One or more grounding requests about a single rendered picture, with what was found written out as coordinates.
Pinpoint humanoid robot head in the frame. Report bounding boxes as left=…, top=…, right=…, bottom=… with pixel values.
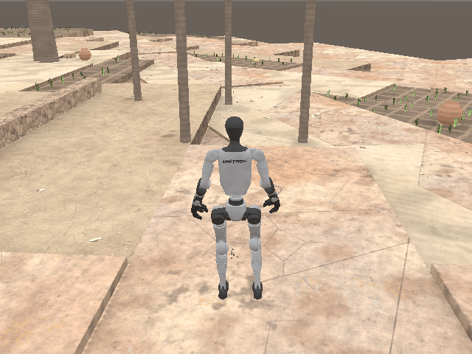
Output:
left=222, top=117, right=248, bottom=152

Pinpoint robot left hand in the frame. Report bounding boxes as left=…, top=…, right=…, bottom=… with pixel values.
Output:
left=191, top=203, right=208, bottom=220

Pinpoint robot left foot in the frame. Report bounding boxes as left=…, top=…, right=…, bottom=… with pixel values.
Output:
left=218, top=281, right=229, bottom=299

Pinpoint left robot upper arm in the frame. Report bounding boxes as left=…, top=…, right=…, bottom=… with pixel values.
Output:
left=199, top=149, right=220, bottom=189

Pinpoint robot right forearm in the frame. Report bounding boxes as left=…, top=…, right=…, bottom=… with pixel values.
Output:
left=264, top=177, right=278, bottom=202

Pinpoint robot left forearm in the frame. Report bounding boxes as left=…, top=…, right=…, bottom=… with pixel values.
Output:
left=192, top=178, right=207, bottom=206

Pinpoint robot right hand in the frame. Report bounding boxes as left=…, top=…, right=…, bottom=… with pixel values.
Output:
left=263, top=198, right=280, bottom=213

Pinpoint right robot upper arm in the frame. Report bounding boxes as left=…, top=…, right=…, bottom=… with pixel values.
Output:
left=250, top=148, right=271, bottom=189

